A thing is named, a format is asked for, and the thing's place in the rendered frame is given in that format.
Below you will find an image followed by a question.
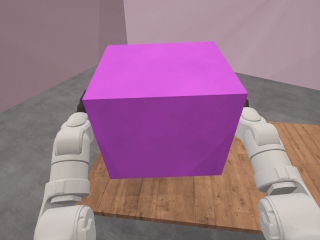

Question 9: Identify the robot left hand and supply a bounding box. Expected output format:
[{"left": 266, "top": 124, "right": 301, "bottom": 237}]
[{"left": 76, "top": 90, "right": 87, "bottom": 114}]

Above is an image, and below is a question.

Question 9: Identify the carton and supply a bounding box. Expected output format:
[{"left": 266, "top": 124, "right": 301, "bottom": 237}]
[{"left": 82, "top": 41, "right": 248, "bottom": 179}]

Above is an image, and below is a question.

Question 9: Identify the table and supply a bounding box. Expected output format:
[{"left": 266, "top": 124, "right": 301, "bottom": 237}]
[{"left": 75, "top": 121, "right": 320, "bottom": 235}]

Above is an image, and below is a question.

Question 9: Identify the robot left upper arm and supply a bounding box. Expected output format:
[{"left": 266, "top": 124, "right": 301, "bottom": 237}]
[{"left": 35, "top": 204, "right": 96, "bottom": 240}]

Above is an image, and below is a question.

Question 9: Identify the robot right hand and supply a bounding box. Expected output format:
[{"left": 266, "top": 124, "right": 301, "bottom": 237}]
[{"left": 244, "top": 99, "right": 249, "bottom": 107}]

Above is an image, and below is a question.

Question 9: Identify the robot right forearm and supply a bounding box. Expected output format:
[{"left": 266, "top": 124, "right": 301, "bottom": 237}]
[{"left": 235, "top": 107, "right": 320, "bottom": 212}]

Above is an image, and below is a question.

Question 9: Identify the robot right upper arm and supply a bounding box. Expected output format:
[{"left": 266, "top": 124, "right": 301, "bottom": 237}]
[{"left": 258, "top": 192, "right": 320, "bottom": 240}]

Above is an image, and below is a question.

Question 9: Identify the robot left forearm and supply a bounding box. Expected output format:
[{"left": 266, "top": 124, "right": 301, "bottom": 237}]
[{"left": 33, "top": 112, "right": 94, "bottom": 240}]

